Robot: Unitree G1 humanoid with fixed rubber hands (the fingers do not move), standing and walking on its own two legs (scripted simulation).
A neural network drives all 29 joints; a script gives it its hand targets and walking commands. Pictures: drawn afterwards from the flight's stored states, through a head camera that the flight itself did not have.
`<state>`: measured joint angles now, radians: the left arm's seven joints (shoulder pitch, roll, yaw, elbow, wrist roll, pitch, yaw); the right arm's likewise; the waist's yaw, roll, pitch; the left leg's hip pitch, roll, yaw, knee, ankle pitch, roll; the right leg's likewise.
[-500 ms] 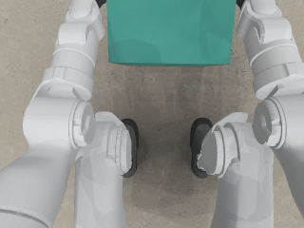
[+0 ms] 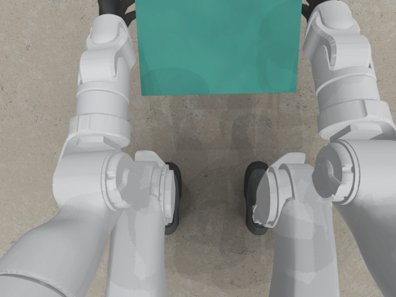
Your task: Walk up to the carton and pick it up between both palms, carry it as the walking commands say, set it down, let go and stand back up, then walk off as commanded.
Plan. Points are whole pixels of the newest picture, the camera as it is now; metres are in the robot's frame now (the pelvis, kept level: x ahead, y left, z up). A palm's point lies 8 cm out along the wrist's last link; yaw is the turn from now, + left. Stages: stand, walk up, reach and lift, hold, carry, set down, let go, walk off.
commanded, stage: reach and lift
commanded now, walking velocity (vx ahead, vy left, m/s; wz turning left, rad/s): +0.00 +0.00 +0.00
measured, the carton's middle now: (214, 25) +0.54 +0.00 -0.19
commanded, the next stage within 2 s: none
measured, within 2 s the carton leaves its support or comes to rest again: neither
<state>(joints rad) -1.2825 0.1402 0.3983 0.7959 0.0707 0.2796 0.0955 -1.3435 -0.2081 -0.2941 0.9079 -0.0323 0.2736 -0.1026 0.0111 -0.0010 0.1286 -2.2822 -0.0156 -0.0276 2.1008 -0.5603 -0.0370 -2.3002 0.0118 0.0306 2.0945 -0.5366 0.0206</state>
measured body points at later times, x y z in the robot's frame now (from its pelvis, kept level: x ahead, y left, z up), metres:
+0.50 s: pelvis +0.00 +0.00 +0.05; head +0.31 -0.01 +0.37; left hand +0.53 +0.16 -0.05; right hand +0.53 -0.16 -0.05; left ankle +0.11 +0.13 -0.36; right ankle +0.11 -0.13 -0.36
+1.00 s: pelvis +0.00 +0.00 +0.10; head +0.28 -0.01 +0.46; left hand +0.51 +0.16 +0.03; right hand +0.52 -0.16 +0.02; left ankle +0.11 +0.13 -0.36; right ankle +0.11 -0.13 -0.36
